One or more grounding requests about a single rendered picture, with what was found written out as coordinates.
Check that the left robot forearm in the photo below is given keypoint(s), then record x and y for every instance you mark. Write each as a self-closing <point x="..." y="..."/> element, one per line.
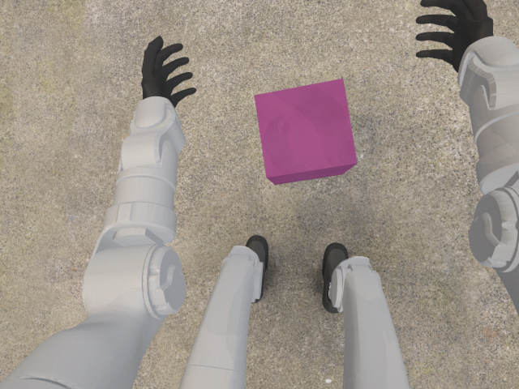
<point x="143" y="209"/>

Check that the carton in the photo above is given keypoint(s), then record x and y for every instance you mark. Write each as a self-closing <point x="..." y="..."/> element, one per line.
<point x="305" y="132"/>

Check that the robot right upper arm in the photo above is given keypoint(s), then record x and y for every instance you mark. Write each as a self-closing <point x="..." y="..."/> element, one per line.
<point x="494" y="236"/>

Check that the robot left upper arm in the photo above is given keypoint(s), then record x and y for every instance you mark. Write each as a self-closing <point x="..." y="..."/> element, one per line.
<point x="128" y="293"/>

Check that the left robot shin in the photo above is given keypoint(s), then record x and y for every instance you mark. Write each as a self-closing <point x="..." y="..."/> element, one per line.
<point x="240" y="250"/>

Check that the right robot forearm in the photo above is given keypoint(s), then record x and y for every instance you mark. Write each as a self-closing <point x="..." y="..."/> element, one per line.
<point x="489" y="79"/>

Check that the robot shin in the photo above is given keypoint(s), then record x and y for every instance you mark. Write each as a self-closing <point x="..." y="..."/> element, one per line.
<point x="358" y="260"/>
<point x="240" y="250"/>

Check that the right robot shin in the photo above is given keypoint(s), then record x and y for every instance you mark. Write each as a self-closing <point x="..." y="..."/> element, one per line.
<point x="358" y="260"/>

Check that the left robot hand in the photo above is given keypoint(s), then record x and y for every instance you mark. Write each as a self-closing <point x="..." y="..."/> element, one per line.
<point x="155" y="75"/>

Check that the right robot hand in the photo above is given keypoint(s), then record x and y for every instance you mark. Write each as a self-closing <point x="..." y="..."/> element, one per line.
<point x="469" y="24"/>

